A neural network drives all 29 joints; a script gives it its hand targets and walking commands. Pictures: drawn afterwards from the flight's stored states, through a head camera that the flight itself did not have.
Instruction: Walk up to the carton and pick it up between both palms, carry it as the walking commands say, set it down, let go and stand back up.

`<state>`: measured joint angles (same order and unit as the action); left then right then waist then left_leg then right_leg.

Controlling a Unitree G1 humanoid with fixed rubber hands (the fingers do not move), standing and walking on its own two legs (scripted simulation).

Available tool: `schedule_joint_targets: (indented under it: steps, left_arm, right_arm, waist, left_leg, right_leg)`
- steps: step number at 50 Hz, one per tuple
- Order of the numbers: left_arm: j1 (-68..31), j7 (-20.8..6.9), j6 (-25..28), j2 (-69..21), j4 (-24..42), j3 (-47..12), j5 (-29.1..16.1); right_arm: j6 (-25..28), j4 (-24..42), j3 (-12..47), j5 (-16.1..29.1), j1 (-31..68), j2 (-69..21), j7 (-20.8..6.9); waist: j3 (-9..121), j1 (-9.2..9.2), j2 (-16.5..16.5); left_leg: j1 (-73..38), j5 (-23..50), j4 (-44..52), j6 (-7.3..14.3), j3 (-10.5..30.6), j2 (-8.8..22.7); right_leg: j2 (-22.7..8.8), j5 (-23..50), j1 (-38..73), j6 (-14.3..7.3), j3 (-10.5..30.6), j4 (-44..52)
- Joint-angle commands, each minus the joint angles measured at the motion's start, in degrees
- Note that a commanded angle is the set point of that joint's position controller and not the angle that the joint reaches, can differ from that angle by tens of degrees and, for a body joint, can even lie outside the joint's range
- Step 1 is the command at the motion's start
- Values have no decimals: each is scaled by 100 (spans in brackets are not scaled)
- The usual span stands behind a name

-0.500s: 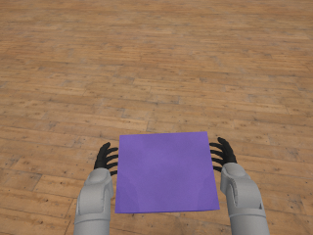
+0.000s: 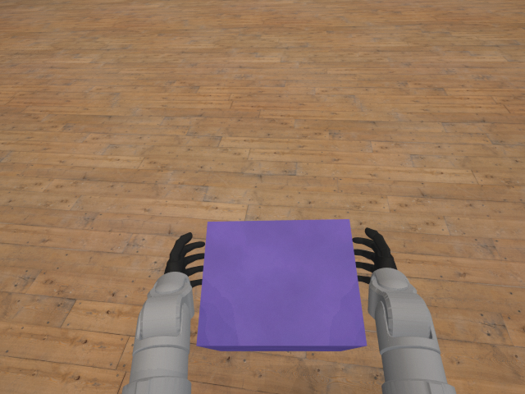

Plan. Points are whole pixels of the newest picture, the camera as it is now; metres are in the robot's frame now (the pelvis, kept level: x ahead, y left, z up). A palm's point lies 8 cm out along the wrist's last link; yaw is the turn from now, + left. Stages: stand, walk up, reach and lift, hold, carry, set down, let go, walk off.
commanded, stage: hold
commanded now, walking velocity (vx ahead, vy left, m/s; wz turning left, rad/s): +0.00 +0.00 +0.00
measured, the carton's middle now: (279, 291) +0.31 +0.01 -0.06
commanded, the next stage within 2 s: set down in 0.48 s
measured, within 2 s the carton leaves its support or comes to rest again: neither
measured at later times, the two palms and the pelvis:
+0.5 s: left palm (156, 265) +0.29 +0.20 +0.06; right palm (362, 254) +0.30 -0.13 +0.05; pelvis +0.01 +0.02 +0.00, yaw +8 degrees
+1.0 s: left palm (180, 279) +0.31 +0.18 -0.01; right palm (367, 274) +0.30 -0.15 -0.01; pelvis +0.01 +0.03 +0.00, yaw +7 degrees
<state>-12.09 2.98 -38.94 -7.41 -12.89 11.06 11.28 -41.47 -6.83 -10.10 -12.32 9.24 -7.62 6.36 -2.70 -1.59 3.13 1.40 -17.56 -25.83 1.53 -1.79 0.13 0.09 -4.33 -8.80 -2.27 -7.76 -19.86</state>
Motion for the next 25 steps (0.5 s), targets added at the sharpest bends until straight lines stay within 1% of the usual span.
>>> schedule_joint_targets:
  steps: [1, 4, 5, 9, 11, 13, 14, 17, 19, 21, 23, 24, 25]
  left_arm:
    - [-3218, -1556, 326, -4158, 132, -2872, -1316]
    - [-3750, -1745, 407, -4476, -247, -2785, -1306]
    - [-3944, -1806, 428, -4551, -394, -2728, -1298]
    - [-4453, -2029, 466, -4713, -1007, -2410, -1245]
    - [-4583, -2096, 474, -4766, -1232, -2237, -1213]
    - [-4533, -2125, 432, -4854, -1365, -2158, -1187]
    - [-4484, -2127, 398, -4911, -1392, -2161, -1180]
    - [-4375, -2114, 309, -5087, -1342, -2274, -1187]
    - [-4225, -2105, 275, -5201, -1172, -2434, -1248]
    - [-4007, -2084, 239, -5287, -904, -2647, -1323]
    - [-3547, -2052, 231, -5267, -606, -2910, -1306]
    - [-3424, -2027, 218, -5399, -464, -3163, -1386]
    - [-3246, -1919, 170, -5798, -567, -2795, -1135]
  right_arm:
    - [179, -48, 3095, 1372, 3000, -4804, -1552]
    - [190, -321, 2931, 1362, 3451, -5139, -1699]
    - [184, -384, 2854, 1367, 3648, -5221, -1737]
    - [54, -705, 2500, 1312, 4069, -5487, -1855]
    - [-21, -886, 2400, 1299, 4185, -5579, -1912]
    - [-96, -1029, 2348, 1264, 4114, -5615, -1950]
    - [-119, -1074, 2329, 1244, 4051, -5605, -1962]
    - [-109, -1002, 2354, 1249, 3960, -5542, -1992]
    - [-85, -773, 2474, 1311, 3852, -5557, -1994]
    - [-74, -510, 2640, 1388, 3649, -5579, -1985]
    - [-45, -133, 2813, 1466, 3397, -5475, -1977]
    - [-43, -30, 2835, 1460, 3261, -5362, -1993]
    - [-58, -617, 2226, 865, 2835, -4489, -2016]
  waist:
    - [1210, 36, -76]
    - [1287, 199, -89]
    - [1351, 267, -60]
    - [1322, 511, -257]
    - [1206, 511, -393]
    - [1068, 492, -485]
    - [1018, 491, -465]
    - [1034, 491, -272]
    - [1221, 501, -230]
    - [1410, 523, -214]
    - [1456, 515, -135]
    - [1457, 634, -37]
    - [1399, 1319, 157]
  left_leg:
    - [2557, 211, 1017, 149, 944, -45]
    - [2579, -84, 1049, 147, 1023, -17]
    - [2566, -213, 1011, 142, 1048, -21]
    - [2397, -472, 790, 118, 1120, -61]
    - [2316, -466, 739, 118, 1151, -65]
    - [2195, -293, 811, 113, 1201, -39]
    - [2140, -191, 880, 104, 1238, -10]
    - [2030, 114, 1052, 71, 1316, 59]
    - [1757, 648, 1059, 34, 1298, 47]
    - [1367, 1423, 1008, -31, 1267, 19]
    - [975, 2278, 999, -115, 1274, 49]
    - [742, 2646, 1008, -188, 1246, 97]
    - [1171, 1424, 976, -163, 1130, -64]
  right_leg:
    - [159, -78, 2959, 249, 1374, -187]
    - [138, -501, 2917, 290, 1415, -171]
    - [119, -765, 2835, 295, 1480, -156]
    - [-29, -1821, 2374, 342, 1771, 62]
    - [-94, -2070, 2183, 374, 1817, 157]
    - [-85, -1854, 2096, 403, 1731, 174]
    - [-56, -1628, 2104, 407, 1659, 141]
    - [72, -904, 2277, 381, 1449, -4]
    - [127, -367, 2354, 368, 1365, -12]
    - [176, 85, 2338, 367, 1322, 32]
    - [229, 311, 2170, 350, 1273, 128]
    - [262, 423, 2049, 337, 1216, 136]
    - [262, 984, 2119, 52, 1414, -70]
